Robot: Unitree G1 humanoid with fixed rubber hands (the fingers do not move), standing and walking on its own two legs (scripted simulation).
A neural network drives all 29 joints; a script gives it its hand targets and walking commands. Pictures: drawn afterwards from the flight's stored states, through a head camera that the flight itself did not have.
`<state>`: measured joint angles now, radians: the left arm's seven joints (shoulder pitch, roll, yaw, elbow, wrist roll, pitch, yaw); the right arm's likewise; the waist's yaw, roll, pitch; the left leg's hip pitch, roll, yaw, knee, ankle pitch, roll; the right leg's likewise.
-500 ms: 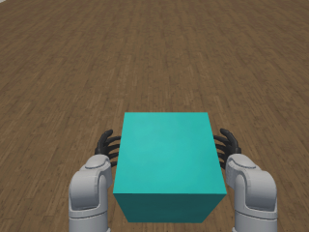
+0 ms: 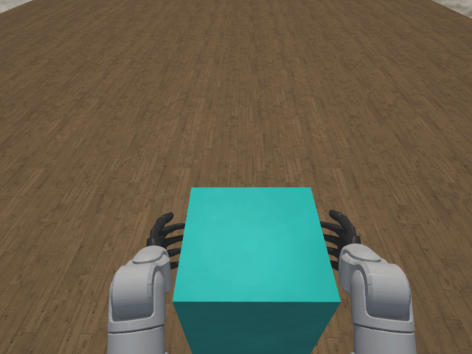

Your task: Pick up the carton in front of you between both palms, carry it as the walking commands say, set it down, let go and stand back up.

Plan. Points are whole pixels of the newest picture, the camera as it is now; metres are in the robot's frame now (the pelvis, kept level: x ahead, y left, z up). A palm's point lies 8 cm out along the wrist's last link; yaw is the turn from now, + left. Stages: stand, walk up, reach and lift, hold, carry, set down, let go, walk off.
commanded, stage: carry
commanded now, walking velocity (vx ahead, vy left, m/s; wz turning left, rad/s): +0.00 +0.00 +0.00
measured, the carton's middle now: (250, 275) +0.28 +0.00 +0.00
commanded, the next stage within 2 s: hold in 1.84 s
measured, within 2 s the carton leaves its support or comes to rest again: neither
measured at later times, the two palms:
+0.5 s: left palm (157, 284) +0.24 +0.16 +0.04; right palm (342, 283) +0.24 -0.14 +0.04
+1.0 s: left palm (151, 297) +0.22 +0.16 +0.04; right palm (341, 296) +0.22 -0.14 +0.04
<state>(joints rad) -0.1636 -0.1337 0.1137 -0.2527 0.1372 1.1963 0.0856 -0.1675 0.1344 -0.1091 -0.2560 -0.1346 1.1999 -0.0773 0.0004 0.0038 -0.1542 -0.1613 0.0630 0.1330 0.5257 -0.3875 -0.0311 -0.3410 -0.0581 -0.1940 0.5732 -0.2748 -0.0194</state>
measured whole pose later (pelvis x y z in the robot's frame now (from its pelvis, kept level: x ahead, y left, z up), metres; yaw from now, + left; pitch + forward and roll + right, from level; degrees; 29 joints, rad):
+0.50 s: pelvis -0.03 +0.00 +0.00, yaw +0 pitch +2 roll +0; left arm -0.16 -0.13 0.13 0.08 0.23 0.85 0.04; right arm -0.16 0.13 -0.12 0.07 -0.23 0.86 -0.03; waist 0.00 0.01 -0.13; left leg -0.16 0.06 0.16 0.53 -0.39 -0.01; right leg -0.34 -0.06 -0.18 0.55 -0.25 -0.02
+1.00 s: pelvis -0.07 +0.01 +0.00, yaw +0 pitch +2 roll +0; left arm -0.22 -0.14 0.18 0.19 0.25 0.73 0.03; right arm -0.22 0.14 -0.17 0.18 -0.25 0.74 -0.02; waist 0.00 0.00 -0.10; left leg -0.21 0.05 0.16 0.53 -0.35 0.01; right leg -0.36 -0.08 -0.17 0.51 -0.17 -0.02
